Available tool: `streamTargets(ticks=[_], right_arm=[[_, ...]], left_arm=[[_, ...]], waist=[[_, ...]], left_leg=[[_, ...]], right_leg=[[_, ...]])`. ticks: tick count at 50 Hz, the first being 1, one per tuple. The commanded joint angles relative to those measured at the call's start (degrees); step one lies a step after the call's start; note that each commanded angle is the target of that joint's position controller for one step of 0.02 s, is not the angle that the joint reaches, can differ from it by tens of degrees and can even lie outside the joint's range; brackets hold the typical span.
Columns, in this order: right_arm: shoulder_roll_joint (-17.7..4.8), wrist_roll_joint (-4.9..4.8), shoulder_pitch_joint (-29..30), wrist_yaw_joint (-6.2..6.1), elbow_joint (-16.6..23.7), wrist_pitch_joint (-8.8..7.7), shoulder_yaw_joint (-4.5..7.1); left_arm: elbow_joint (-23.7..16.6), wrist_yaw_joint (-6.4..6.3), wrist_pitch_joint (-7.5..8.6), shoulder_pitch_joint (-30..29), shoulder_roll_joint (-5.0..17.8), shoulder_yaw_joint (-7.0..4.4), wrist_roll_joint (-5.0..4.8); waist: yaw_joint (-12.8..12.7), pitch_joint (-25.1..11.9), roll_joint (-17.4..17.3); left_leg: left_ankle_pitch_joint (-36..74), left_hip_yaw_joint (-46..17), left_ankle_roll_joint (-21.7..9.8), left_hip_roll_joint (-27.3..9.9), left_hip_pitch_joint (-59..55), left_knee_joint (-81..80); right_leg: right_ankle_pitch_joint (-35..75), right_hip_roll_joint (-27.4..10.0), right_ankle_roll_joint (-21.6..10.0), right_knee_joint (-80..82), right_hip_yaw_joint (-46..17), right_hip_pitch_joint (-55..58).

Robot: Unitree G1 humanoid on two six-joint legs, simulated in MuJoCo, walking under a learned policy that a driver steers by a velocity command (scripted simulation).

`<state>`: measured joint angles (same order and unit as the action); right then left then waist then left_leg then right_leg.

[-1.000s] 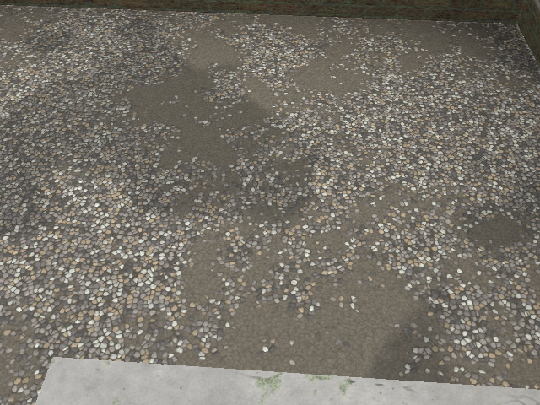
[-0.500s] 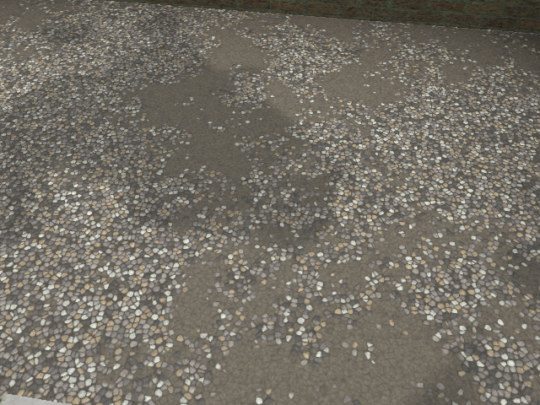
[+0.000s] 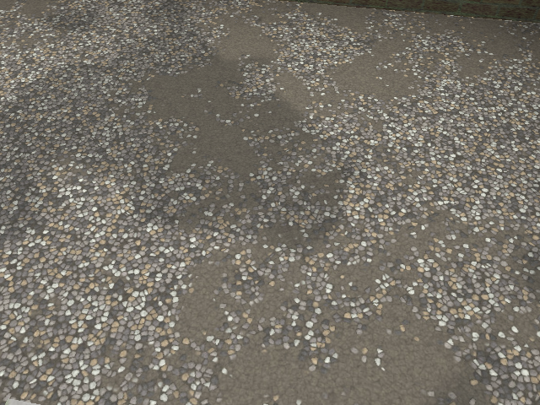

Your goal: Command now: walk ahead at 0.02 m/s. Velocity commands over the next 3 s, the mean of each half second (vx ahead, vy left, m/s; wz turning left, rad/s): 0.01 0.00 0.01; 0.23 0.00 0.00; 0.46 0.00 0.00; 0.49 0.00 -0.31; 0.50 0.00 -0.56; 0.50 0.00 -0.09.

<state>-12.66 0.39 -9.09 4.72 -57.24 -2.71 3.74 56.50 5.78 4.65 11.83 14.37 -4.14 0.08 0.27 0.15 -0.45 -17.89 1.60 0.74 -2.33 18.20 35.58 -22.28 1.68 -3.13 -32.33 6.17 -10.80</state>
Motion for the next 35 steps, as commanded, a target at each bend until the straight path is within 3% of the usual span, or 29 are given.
streamTargets(ticks=[1, 13, 29, 30, 31, 32, 34, 35], right_arm=[[-6.2, 0.05, -0.7, -0.26, 0.9, -0.26, 1.32], [-6.3, 0.54, 1.8, -0.59, -2.1, -0.32, 1.60], [-4.8, 0.80, -0.6, -0.92, -5.5, -0.52, 1.23], [-6.7, 1.33, -1.9, -1.28, -5.7, -0.51, 2.02], [-8.3, 2.20, -2.3, -1.85, -5.6, -0.57, 2.86], [-8.0, 2.93, -2.7, -2.60, -5.5, -0.76, 3.21], [-1.3, 3.43, -1.1, -3.78, -4.3, -1.32, 1.77], [1.7, 3.66, 1.3, -4.09, -2.9, -1.70, 0.90]], left_arm=[[-0.7, -0.19, 0.24, 3.5, 5.6, -1.55, 0.26], [2.1, -0.53, 0.03, 4.3, 4.7, -2.16, 0.60], [5.2, -0.65, -0.26, 8.5, 2.2, -1.48, 0.91], [5.5, -1.03, -0.30, 10.1, 4.2, -2.30, 1.52], [5.8, -1.55, -0.30, 11.2, 5.7, -3.07, 2.51], [6.2, -2.17, -0.22, 13.3, 5.9, -3.61, 3.37], [9.1, -3.91, 0.60, 22.8, 2.4, -3.24, 4.25], [9.8, -4.50, 0.73, 24.1, 0.3, -2.54, 3.92]], waist=[[-0.4, -2.0, -0.1], [-0.3, -0.2, 0.1], [-0.3, 2.4, 0.7], [-0.5, 2.3, 1.3], [-0.9, 4.7, 2.2], [-1.7, 7.9, 2.9], [-5.2, 10.2, 6.9], [-6.1, 11.7, 8.8]], left_leg=[[18.8, 0.5, -1.8, -0.1, -2.9, -3.3], [14.8, 1.0, -2.6, 0.7, -5.2, -4.9], [10.5, 1.4, -3.1, 1.3, -4.5, -6.2], [1.0, 1.8, -3.9, 1.9, -4.2, -6.1], [-11.2, 1.2, -5.0, 2.2, -1.8, -5.8], [-18.8, -0.4, -6.6, 1.9, 2.0, -4.9], [-17.6, -1.3, -7.7, 1.8, 12.7, 2.9], [-12.6, -0.1, -7.4, 1.8, 17.8, 6.0]], right_leg=[[27.8, -2.8, 1.6, 3.7, -2.9, 1.5], [20.5, -2.7, 1.2, 4.3, -3.0, -0.5], [16.3, -3.1, 0.7, 4.9, -3.4, -1.5], [7.5, -3.3, -0.8, 5.6, -3.8, -1.4], [-5.6, -4.6, -3.5, 7.6, -6.3, -2.9], [-18.1, -7.2, -6.7, 9.9, -10.4, -4.2], [-26.5, -16.1, -14.0, 14.7, -22.5, 3.2], [-25.2, -20.8, -16.8, 17.7, -27.7, 7.1]])
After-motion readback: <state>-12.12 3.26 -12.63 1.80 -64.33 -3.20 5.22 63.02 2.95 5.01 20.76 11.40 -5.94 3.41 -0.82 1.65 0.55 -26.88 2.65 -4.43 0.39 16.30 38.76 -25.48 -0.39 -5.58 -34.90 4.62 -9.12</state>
